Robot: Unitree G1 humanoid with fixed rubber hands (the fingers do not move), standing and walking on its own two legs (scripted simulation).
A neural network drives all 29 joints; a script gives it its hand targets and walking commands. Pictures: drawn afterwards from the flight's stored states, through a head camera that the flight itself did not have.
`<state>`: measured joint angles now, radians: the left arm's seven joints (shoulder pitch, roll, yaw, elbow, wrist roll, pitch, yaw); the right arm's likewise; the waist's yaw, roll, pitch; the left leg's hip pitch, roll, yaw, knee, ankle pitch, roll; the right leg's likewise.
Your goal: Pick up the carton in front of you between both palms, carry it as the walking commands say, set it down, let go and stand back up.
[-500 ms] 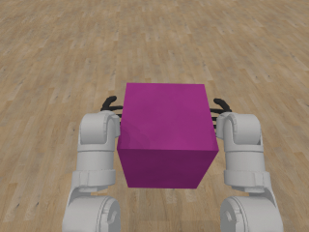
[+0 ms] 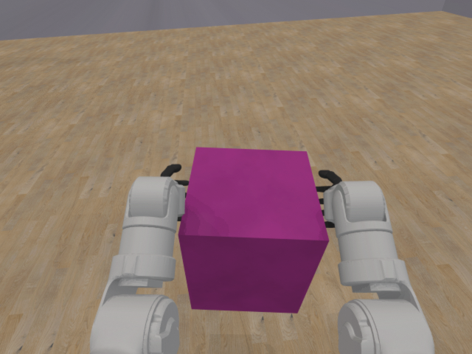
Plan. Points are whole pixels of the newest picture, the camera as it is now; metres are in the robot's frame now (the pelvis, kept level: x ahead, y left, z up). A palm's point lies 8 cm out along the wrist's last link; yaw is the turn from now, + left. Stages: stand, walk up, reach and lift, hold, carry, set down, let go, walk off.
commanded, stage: carry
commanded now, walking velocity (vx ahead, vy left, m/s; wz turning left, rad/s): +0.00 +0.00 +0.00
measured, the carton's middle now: (247, 231) +0.37 +0.00 +0.04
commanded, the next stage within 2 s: none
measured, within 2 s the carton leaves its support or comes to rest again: neither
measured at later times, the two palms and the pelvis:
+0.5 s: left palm (162, 210) +0.33 +0.14 +0.14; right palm (333, 210) +0.33 -0.14 +0.13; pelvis -0.02 +0.00 +0.00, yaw +0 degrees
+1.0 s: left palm (173, 204) +0.35 +0.12 +0.14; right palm (341, 205) +0.34 -0.16 +0.13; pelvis -0.01 -0.01 +0.00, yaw +0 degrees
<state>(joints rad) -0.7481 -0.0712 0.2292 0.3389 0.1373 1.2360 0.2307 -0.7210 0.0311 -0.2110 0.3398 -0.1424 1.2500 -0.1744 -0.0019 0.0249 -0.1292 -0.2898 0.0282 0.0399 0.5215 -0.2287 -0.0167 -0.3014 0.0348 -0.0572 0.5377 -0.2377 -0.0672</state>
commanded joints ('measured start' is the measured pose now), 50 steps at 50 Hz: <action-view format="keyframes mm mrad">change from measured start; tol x4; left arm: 1 -675 -1101 -401 -8 -447 -36 -384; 5 -778 -1105 -428 -121 -479 -33 -366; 8 -776 -1102 -448 -154 -488 -19 -351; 15 -707 -1118 -459 -126 -479 -3 -360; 22 -789 -1142 -488 -182 -507 -7 -367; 30 -682 -1128 -454 -81 -471 -9 -371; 37 -789 -1131 -461 -166 -493 -17 -367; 45 -680 -1106 -437 -91 -464 0 -361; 50 -750 -1127 -451 -128 -484 -12 -370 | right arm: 1 -801 1126 428 -99 485 -53 321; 6 -876 1143 445 -177 525 -48 305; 14 -765 1146 429 -123 496 -15 300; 22 -833 1143 450 -183 504 -20 300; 30 -722 1124 417 -85 471 -19 309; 37 -868 1151 466 -188 525 -31 310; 46 -737 1142 426 -90 491 -11 304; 50 -800 1163 440 -121 508 -20 314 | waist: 1 -1 -50 -220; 15 -2 -30 -372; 38 -5 -45 -314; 50 0 -48 -352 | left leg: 1 59 83 -84 -78 -40 37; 31 107 106 -88 -18 145 51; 38 71 97 -86 -35 74 39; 50 89 86 -73 -16 81 27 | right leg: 1 7 -157 160 -160 -79 -2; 9 44 -160 159 -149 -53 -5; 17 87 -157 135 -74 144 -14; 25 57 -163 145 -81 142 -13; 31 89 -160 134 -49 230 -14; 41 79 -169 150 -89 170 -15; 47 119 -171 150 -65 277 -20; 50 107 -173 155 -79 255 -18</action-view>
